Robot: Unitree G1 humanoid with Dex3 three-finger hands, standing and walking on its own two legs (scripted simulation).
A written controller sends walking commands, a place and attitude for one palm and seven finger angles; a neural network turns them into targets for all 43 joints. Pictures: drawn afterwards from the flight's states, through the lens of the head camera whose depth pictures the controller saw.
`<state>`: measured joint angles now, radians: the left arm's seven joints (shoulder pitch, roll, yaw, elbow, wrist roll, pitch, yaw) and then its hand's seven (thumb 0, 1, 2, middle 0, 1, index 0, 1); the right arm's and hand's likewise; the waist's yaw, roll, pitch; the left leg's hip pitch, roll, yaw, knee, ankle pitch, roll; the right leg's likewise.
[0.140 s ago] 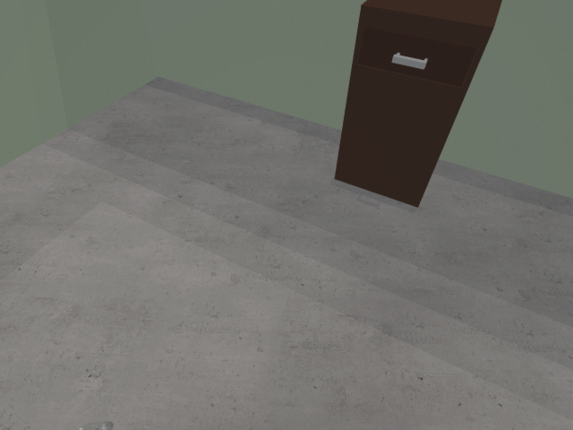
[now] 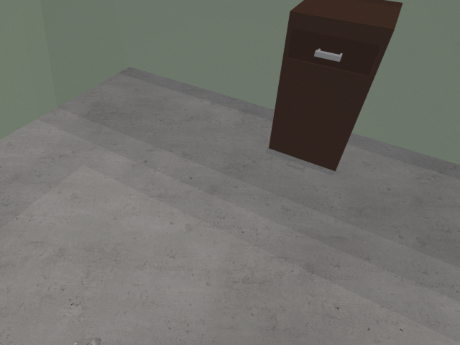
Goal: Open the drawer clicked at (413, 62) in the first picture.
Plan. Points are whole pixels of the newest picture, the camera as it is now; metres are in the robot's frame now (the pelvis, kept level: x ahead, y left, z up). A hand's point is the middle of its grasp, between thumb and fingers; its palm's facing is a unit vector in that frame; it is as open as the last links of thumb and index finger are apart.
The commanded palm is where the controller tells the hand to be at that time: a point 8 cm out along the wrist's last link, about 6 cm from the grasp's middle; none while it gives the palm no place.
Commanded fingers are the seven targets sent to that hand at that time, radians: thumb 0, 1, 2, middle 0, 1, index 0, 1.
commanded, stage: stand and wait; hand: left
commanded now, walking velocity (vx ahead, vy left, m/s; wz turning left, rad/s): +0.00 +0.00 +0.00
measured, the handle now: (328, 54) +1.37 -0.39 -0.06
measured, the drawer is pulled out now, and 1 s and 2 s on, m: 0.00 0.00 0.00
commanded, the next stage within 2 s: look at it before walking up in 0.68 s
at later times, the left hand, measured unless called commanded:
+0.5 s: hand out of the picture +0.05 +0.24 -0.15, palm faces -0.02 -0.95 -0.33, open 7.4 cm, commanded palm none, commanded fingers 0.00 0.90 0.90 -0.20 -0.30 -0.20 -0.30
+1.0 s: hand out of the picture +0.05 +0.24 -0.15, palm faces -0.02 -0.95 -0.32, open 7.4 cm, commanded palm none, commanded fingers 0.00 0.90 0.90 -0.20 -0.30 -0.20 -0.30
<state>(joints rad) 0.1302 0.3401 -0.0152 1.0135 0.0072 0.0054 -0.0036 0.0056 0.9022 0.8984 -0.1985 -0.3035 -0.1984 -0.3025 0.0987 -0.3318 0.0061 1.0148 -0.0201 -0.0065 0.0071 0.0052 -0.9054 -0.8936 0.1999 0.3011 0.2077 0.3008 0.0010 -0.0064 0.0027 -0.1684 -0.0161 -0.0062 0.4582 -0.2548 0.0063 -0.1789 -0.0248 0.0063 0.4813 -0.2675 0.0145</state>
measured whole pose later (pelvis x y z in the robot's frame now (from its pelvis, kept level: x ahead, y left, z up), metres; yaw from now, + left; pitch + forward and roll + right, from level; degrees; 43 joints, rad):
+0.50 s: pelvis -0.02 -0.01 +0.00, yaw +0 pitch -3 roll +0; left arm 0.16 0.35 -0.01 1.08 0.01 0.00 -0.01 0.01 0.90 0.90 -0.20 -0.30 -0.20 -0.30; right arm 0.14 -0.34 0.00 1.11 -0.01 0.00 0.01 0.01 -0.91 -0.89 0.20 0.30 0.21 0.30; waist 0.00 -0.01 0.03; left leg -0.16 0.00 -0.02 0.40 -0.20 0.00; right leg -0.16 -0.01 0.00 0.42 -0.21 0.01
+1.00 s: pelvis -0.02 -0.01 +0.01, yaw +0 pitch -2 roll +0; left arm 0.15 0.34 -0.01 1.09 0.01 0.00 -0.01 0.00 0.90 0.90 -0.20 -0.30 -0.20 -0.30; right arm 0.13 -0.34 0.00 1.11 -0.01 -0.01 0.01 0.00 -0.91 -0.89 0.20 0.30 0.21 0.30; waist 0.00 -0.01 0.02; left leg -0.15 0.00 -0.02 0.38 -0.18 -0.01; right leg -0.16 -0.01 0.00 0.40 -0.20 0.00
